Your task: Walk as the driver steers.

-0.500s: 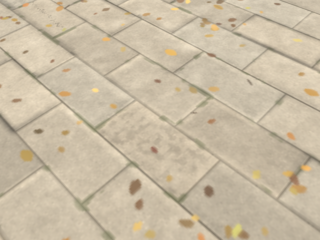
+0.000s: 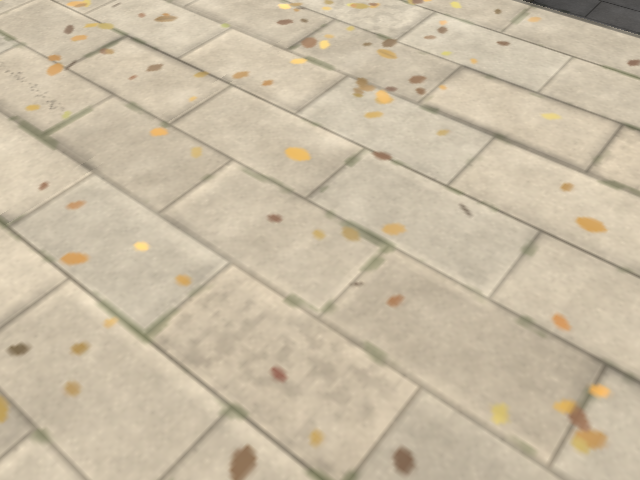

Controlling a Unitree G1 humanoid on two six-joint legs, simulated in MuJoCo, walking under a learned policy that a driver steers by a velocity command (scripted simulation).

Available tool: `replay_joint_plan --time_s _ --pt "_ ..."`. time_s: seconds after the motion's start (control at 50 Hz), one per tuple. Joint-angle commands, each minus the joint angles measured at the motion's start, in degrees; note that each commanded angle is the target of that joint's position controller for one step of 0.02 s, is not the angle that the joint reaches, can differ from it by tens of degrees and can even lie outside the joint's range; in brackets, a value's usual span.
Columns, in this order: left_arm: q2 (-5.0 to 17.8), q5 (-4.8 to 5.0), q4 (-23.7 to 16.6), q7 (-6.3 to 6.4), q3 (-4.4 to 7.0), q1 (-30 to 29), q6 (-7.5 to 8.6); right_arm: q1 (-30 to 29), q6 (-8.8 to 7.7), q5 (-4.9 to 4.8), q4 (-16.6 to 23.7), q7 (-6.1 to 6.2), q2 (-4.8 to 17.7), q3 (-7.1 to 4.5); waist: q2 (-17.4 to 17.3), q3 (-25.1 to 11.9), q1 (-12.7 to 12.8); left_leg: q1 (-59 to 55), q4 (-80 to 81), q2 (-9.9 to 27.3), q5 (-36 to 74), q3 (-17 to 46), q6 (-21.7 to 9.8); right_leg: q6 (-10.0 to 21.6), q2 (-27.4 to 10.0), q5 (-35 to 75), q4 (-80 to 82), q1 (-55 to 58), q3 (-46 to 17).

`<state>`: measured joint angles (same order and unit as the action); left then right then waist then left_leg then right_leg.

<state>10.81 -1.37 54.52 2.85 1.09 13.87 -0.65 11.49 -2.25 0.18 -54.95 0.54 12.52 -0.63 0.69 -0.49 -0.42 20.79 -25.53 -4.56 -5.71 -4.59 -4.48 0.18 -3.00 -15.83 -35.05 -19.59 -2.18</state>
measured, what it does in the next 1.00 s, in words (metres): walks ahead: right foot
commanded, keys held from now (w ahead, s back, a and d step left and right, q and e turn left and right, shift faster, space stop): shift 0.60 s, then w+shift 0.40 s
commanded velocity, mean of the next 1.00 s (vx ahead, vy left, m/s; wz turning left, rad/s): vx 0.22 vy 0.00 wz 0.00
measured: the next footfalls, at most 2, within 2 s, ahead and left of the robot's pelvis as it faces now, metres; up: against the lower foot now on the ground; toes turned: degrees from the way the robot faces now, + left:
right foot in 0.92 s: +0.14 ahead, -0.18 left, +0.00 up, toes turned -2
left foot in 1.36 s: +0.60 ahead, +0.13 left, +0.00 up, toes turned +4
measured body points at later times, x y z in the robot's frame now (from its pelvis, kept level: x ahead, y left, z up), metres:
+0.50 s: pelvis +0.05 -0.01 +0.01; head +0.07 -0.01 +0.46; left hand +0.05 +0.21 -0.15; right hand +0.11 -0.25 -0.14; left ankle +0.09 +0.08 -0.73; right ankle +0.03 -0.13 -0.73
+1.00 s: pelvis +0.14 -0.06 +0.01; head +0.15 -0.08 +0.46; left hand +0.13 +0.20 -0.13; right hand +0.26 -0.31 -0.13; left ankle +0.11 +0.07 -0.66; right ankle +0.10 -0.17 -0.73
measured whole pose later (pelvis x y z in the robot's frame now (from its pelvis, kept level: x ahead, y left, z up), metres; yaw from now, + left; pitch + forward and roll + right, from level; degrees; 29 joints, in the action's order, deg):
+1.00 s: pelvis +0.14 -0.06 +0.01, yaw +1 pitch +4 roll +0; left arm 11.3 0.4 58.1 0.7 3.7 20.9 8.3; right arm 11.0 -5.9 -2.7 -53.7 -0.7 14.1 -2.5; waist -2.9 -2.9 2.6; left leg 30.7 -61.1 1.9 -17.9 1.4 -5.0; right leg 2.5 -0.5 -19.1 -28.7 -13.7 3.7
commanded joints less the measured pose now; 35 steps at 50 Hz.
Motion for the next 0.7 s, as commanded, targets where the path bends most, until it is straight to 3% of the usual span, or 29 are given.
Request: replay_joint_plan --time_s 0.02,0.06,0.08,0.12,0.16,0.22,0.36,0.6,0.62,0.64,0.66,0.68,0.7 --pt "8.2 -0.13 1.4 0.15 1.84 8.1 -0.18 0.5 0.29 -1.13 2.3 1.03 6.2 -1.59 3.7 6.0 0.4 6.5 9.9 6.8 -25.9 8.4 1.0 4.9 -2.5 -12.3 13.0 1.6 -3.2" --pt "6.0 0.29 1.8 0.13 1.56 4.6 1.35 1.2 0.59 -0.04 1.6 1.74 5.1 -1.54 9.9 5.8 -1.2 -6.1 2.6 4.7 -14.5 5.3 2.2 4.4 -2.6 -22.2 20.3 -8.7 -5.0" --pt "5.5 0.37 1.7 0.03 1.58 2.5 2.07 2.2 0.75 0.42 0.8 1.86 4.1 -1.42 10.5 5.1 -2.2 -9.1 0.9 4.5 -10.8 4.6 2.2 3.3 -2.6 -20.6 21.3 -9.6 -5.2" --pt "4.4 0.78 1.8 -0.14 1.57 1.9 3.12 3.3 1.00 1.01 -0.5 1.78 3.9 -1.49 7.1 3.7 -2.3 -10.4 1.0 5.1 -8.5 4.9 1.8 2.2 -2.1 -16.5 19.8 -7.7 -4.3" --pt "4.6 1.32 2.6 -0.04 1.78 3.7 3.27 3.1 1.07 0.78 -1.2 1.57 4.0 -1.48 2.9 4.1 -1.3 -8.2 3.0 5.9 -10.7 6.0 1.1 2.0 -0.9 -12.7 17.2 -5.0 -2.7" --pt "4.0 1.18 3.6 0.17 1.71 6.6 3.11 1.0 0.78 0.18 -1.4 1.54 4.2 -1.50 -1.5 3.8 0.6 -4.3 5.0 6.6 -13.8 7.3 0.1 2.1 0.4 -6.0 14.0 0.3 -0.6" --pt "3.4 1.31 5.0 -0.31 1.38 8.3 3.13 2.4 0.57 -0.26 -3.1 1.32 3.4 -1.15 -1.3 0.4 0.5 -8.6 1.6 6.5 -1.2 6.7 -0.3 1.8 0.8 4.6 11.7 3.5 0.5" --pt "2.1 1.35 6.5 -0.14 1.26 8.3 2.14 1.2 1.60 -0.55 -4.6 1.56 3.4 -1.43 -0.3 1.9 0.3 -10.3 0.4 6.6 4.2 6.9 -0.6 1.1 1.4 7.4 11.6 4.8 1.4" --pt "2.0 1.67 7.6 -0.07 1.45 10.4 1.99 3.4 1.75 -0.87 -5.9 1.60 3.7 -1.73 -0.6 -0.7 0.3 -11.3 0.4 5.3 -11.8 5.9 -1.4 2.0 2.9 -5.1 10.6 5.6 3.1" --pt "3.1 2.18 7.3 -0.07 1.90 10.4 1.99 4.9 1.76 -1.71 -6.3 1.53 5.4 -2.51 -0.8 1.7 -0.3 -9.0 1.2 5.6 -30.7 7.3 -2.5 3.6 3.1 -18.5 9.1 2.3 2.8" --pt "3.7 2.64 6.0 -0.08 2.12 9.0 2.58 6.2 1.13 -2.33 -6.2 1.40 6.7 -3.03 -2.6 5.7 -1.0 -7.0 4.2 9.1 -42.7 12.7 -4.3 5.1 2.0 -26.8 7.2 -3.5 1.3" --pt "3.0 3.13 4.4 -0.21 1.95 6.4 3.79 7.8 -0.06 -2.81 -5.9 1.18 7.8 -3.44 -5.3 8.3 -2.1 -7.7 8.8 14.2 -47.6 20.7 -6.9 5.9 0.9 -25.5 4.0 -8.8 0.8" --pt "1.3 3.48 2.7 -0.60 1.59 3.3 5.19 8.8 -1.26 -2.82 -5.7 0.94 9.0 -3.96 -8.6 8.9 -2.5 -9.7 14.6 19.9 -46.4 29.6 -9.4 5.7 1.2 -15.6 -0.1 -11.0 3.0"
Velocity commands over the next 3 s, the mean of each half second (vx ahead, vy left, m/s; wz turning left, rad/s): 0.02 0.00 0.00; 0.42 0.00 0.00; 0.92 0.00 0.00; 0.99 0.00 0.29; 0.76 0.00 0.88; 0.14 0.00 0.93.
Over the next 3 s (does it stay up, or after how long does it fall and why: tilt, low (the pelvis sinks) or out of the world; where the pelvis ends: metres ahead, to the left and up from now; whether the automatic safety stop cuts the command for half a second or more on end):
stays up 1.49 0.19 0.00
